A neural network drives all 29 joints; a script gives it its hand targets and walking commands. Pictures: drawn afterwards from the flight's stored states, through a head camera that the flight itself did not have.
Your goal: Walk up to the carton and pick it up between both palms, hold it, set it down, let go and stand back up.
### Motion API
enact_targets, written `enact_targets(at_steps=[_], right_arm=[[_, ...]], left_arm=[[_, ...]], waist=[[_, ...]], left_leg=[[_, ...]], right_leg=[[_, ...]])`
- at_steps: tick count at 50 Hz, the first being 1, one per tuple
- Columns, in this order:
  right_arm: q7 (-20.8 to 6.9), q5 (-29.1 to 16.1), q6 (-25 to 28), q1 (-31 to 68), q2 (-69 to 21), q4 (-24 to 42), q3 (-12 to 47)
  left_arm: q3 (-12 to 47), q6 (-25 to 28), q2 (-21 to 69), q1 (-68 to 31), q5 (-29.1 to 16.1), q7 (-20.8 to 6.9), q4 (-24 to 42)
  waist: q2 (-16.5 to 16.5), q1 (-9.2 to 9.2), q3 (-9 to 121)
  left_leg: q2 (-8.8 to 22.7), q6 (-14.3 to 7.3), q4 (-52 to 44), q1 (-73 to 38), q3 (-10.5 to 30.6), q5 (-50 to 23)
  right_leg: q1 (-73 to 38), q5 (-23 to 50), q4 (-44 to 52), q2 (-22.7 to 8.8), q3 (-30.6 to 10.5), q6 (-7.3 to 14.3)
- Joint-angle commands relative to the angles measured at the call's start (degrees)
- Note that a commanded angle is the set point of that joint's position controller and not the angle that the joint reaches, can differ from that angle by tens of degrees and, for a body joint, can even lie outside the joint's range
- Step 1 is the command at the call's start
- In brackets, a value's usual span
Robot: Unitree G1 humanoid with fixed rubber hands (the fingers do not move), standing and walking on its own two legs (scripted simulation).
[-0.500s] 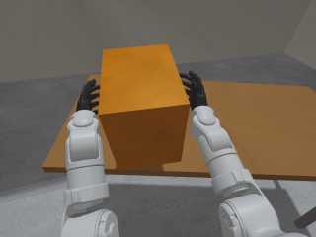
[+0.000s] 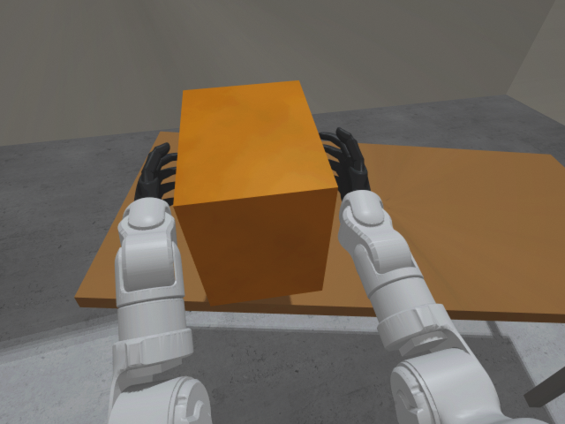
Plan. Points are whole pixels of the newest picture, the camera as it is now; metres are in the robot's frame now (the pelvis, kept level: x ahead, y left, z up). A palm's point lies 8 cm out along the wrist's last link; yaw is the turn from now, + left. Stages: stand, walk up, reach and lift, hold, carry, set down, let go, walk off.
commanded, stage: hold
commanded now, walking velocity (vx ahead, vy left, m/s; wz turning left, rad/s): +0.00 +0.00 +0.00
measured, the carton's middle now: (254, 193) +0.41 +0.01 +0.14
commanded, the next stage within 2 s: set down in 0.66 s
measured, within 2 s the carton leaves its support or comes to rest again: neither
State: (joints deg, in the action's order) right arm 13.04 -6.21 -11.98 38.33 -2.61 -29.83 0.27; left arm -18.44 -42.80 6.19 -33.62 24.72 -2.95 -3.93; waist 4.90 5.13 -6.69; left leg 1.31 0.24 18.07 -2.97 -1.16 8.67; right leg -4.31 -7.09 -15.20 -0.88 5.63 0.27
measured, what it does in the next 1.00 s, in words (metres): stands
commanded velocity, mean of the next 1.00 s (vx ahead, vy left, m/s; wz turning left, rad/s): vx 0.00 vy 0.00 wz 0.00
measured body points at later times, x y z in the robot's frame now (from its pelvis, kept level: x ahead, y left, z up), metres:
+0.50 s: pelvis +0.00 +0.00 +0.00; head -0.04 +0.03 +0.45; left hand +0.37 +0.15 +0.18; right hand +0.37 -0.12 +0.19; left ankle +0.03 +0.12 -0.75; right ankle +0.03 -0.11 -0.75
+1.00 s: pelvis +0.00 +0.00 +0.00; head -0.04 +0.03 +0.45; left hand +0.38 +0.15 +0.18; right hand +0.38 -0.11 +0.21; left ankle +0.03 +0.12 -0.75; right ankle +0.03 -0.11 -0.75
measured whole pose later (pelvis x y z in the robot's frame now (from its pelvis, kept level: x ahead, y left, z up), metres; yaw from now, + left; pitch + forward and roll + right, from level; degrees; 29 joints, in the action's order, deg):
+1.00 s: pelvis +0.00 +0.00 +0.00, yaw +0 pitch -11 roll +0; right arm 9.1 3.1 -2.3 39.0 -5.8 -32.9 -8.4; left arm -20.4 -32.3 7.0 -35.4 25.3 -4.0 -12.4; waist 4.6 3.2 -5.4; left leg 0.7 -0.1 16.6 -2.7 -1.3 8.1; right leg -3.6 -7.4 -15.2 -1.5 5.9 0.0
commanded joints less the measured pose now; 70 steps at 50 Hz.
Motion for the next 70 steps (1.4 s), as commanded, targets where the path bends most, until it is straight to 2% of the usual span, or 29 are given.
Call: enact_targets(at_steps=[1, 2, 9, 13, 17, 20, 21, 24, 27, 29, 30, 31, 33, 34, 37, 40, 45, 50, 51, 54, 59, 63, 66, 70], right_arm=[[-5.74, -3.0, 4.41, 37.27, -28.81, 17.75, 18.88], [-5.56, -3.02, 4.38, 37.08, -28.58, 17.73, 19.12], [-6.08, -1.37, 3.73, 34.44, -26.83, 13.8, 16.01], [-5.98, -2.05, 4.42, 36.68, -27.34, 16.06, 17.15], [-6.01, -2.44, 4.76, 37.45, -27.41, 16.74, 17.51], [-5.7, -3.12, 4.6, 35.96, -27.91, 17.16, 19.0], [-5.62, -3.06, 4.42, 36.15, -27.95, 17.15, 19.38], [-5.45, -2.4, 3.71, 34.6, -27.47, 15.41, 18.36], [-5.72, -2.29, 3.78, 35.85, -27.57, 15.59, 17.97], [-5.6, -2.05, 3.67, 35.47, -27.76, 15.26, 17.76], [-5.45, -2.56, 3.95, 35.4, -28.1, 16.64, 18.21], [-5.35, -2.72, 3.89, 36.12, -27.75, 16.44, 18.37], [-5.3, -2.38, 3.55, 35.14, -27.65, 15.31, 17.79], [-5.46, -3.0, 4.01, 37.79, -27.89, 16.98, 18.13], [-5.78, -2.99, 5.05, 38.66, -28.1, 18.17, 18.05], [-6.37, -0.61, 6.68, 38.99, -27.57, 16.63, 16.11], [-8.42, 6.73, 12.29, 37.39, -25.66, 11.99, 8.78], [-9.85, 12.06, 17.98, 32.11, -24.21, 5.52, 3.98], [-9.98, 12.4, 18.84, 31.27, -23.87, 4.47, 3.9], [-10.16, 13.39, 21.57, 29.14, -24.45, 0.65, 3.78], [-10.12, 11.83, 25.94, 29.86, -27.51, -0.25, 8.71], [-9.77, 8.75, 26.89, 30.6, -29.44, 2.13, 13.91], [-8.74, 6.57, 25.01, 28.75, -29.77, 3.28, 17.19], [-6.88, 5.74, 21.53, 26.27, -29.3, 3.4, 18.2]], left_arm=[[28.72, 5.75, 25.73, -37.35, -10.13, -7.61, 9.54], [29.02, 5.8, 25.74, -36.96, -10.06, -7.54, 8.75], [26.77, 4.86, 25.31, -34.85, -8.22, -7.97, 6.13], [26.58, 5.03, 25.05, -35.34, -8.62, -8.05, 6.48], [28.31, 5.6, 25.79, -37.27, -9.6, -7.64, 8.14], [29.23, 5.94, 25.61, -36.41, -10.08, -7.25, 9.46], [28.64, 5.83, 25.34, -35.91, -9.7, -7.27, 8.6], [27.37, 5.5, 24.61, -34.73, -8.99, -7.71, 7.38], [26.42, 5.2, 24.53, -35.17, -8.65, -7.97, 6.45], [25.53, 4.91, 24.31, -34.5, -8.14, -8.26, 5.99], [26.69, 5.06, 24.85, -34.68, -8.7, -8.32, 7.63], [26.51, 5.01, 24.69, -34.8, -8.66, -8.36, 6.77], [26.22, 5.01, 24.38, -35.27, -8.62, -8.48, 6.84], [27.54, 4.97, 24.93, -35.93, -9.27, -8.57, 7.31], [29.07, 6.02, 26.08, -37.08, -10.1, -8.08, 8.15], [27.37, 7.72, 25.35, -37.15, -9.62, -8.15, 5.22], [22.76, 11.85, 24.79, -33.63, -7.31, -9.28, -3.06], [20.32, 17.06, 24.78, -30.02, -5.49, -9.59, -8.22], [20.31, 17.93, 24.93, -29.38, -5.48, -9.34, -8.54], [23.04, 21.94, 26.06, -32.25, -6.76, -8.05, -6.54], [31.8, 29.55, 29.78, -38.15, -9.77, -3.95, -2.0], [36.63, 31.82, 31.61, -39.52, -11.4, -1.04, 1.5], [35.1, 29.9, 29.72, -34.89, -10.96, -1.0, 0.55], [29.12, 25.41, 26.48, -29.42, -9.24, -4.17, -1.99]], waist=[[-5.74, 0.79, 26.45], [-5.93, 1.1, 26.29], [-6.31, 1.18, 20.02], [-5.51, 0.62, 23.36], [-6.36, 1.16, 24.9], [-6.37, 1.16, 26.61], [-5.88, 0.65, 26.14], [-4.61, 0.91, 22.57], [-4.5, 0.16, 21.69], [-4.15, 0.25, 21.03], [-4.86, 0.62, 22.92], [-5.05, 0.43, 22.74], [-5.03, 1.19, 22.13], [-5.8, 0.39, 23.1], [-6.51, 0.5, 25.44], [-5.52, 0.09, 24.68], [-4.47, -1.06, 18.8], [-4.81, -1.49, 16.36], [-4.49, -1.67, 15.79], [-5.27, -0.54, 19.74], [-8.01, 0.55, 31.99], [-9.27, -0.02, 38.8], [-6.48, -0.73, 35.76], [-1.28, -1.4, 26.11]], left_leg=[[-2.97, 0.18, -0.29, -4.98, -2.7, -13.55], [-2.98, 0.41, 0.1, -5.5, -2.56, -14.51], [-2.6, 0.21, -2.51, -2.46, -2.99, -7.63], [-2.88, 0.07, -1.24, -3.9, -3.04, -10.9], [-2.7, 0.75, -0.63, -4.77, -2.67, -12.42], [-2.92, 0.93, 0.47, -6.14, -2.47, -15.43], [-2.96, 0.6, 0.4, -5.8, -2.56, -15.01], [-2.95, 0.02, -1.07, -3.84, -2.63, -11.36], [-2.95, -0.39, -1.98, -2.42, -2.9, -8.86], [-3.09, -0.68, -2.11, -2.26, -3.15, -8.99], [-3.12, -0.28, -1.5, -2.99, -3.07, -10.51], [-3.24, -0.24, -1.34, -2.75, -2.99, -10.39], [-3.14, -0.12, -1.62, -2.96, -3.04, -9.69], [-2.95, -0.1, -1.29, -2.64, -2.95, -9.85], [-2.85, 0.35, -0.58, -3.68, -2.66, -11.46], [-2.73, -0.19, -1.73, -2.58, -2.93, -7.35], [-2.15, -1.45, -5.39, 1.03, -4.03, 3.16], [-1.8, -1.34, -6.49, 2.47, -4.84, 5.17], [-1.74, -1.26, -6.41, 2.11, -4.93, 4.39], [-1.42, 0.11, -4.71, -0.96, -4.49, -2.66], [-1.15, 3.73, 1.43, -9.59, -2.35, -24.67], [-0.97, 4.95, 5.24, -11.65, -0.83, -36.63], [-1.79, 3.27, 4.96, -6.67, -0.82, -34.55], [-2.97, 0.09, -0.07, 4.12, -1.52, -19.83]], right_leg=[[-5.32, 9.22, 0.16, 3.33, 2.28, -2.28], [-5.35, 10.38, 0.15, 3.39, 2.23, -2.27], [-4.06, 3.61, 1.08, 3.14, 2.38, -1.87], [-4.99, 6.92, 0.68, 3.26, 2.54, -2.21], [-4.5, 7.16, 0.4, 3.56, 2.76, -1.98], [-5.02, 10.39, 0.01, 3.56, 2.48, -2.09], [-5.35, 10.46, 0.19, 3.5, 2.4, -2.22], [-5.6, 8.97, 0.46, 3.28, 2.18, -2.42], [-5.31, 6.81, 0.74, 2.97, 1.99, -2.41], [-6.02, 8.15, 0.8, 2.81, 1.88, -2.52], [-6.62, 9.76, 0.41, 2.87, 1.9, -2.57], [-6.24, 9.2, 0.66, 2.8, 1.8, -2.52], [-5.58, 8.46, 0.75, 2.88, 1.93, -2.63], [-6.94, 9.03, 0.32, 2.65, 1.83, -2.65], [-6.63, 10.09, -0.2, 2.8, 2.15, -2.51], [-5.79, 6.96, 0.3, 2.37, 2.43, -2.55], [-3.21, -2.17, 1.88, 1.49, 3.29, -1.9], [-3.55, -3.48, 2.09, 1.2, 3.92, -1.66], [-3.47, -2.9, 2.14, 1.32, 4.0, -1.68], [-2.98, 2.42, 1.41, 1.69, 4.39, -1.78], [-4.91, 19.9, -0.81, 3.2, 3.98, -1.62], [-5.53, 28.67, -2.11, 3.85, 2.9, -1.23], [-10.06, 34.24, -2.78, 3.21, 1.2, -2.11], [-17.19, 36.96, -3.67, 1.27, -0.55, -4.51]])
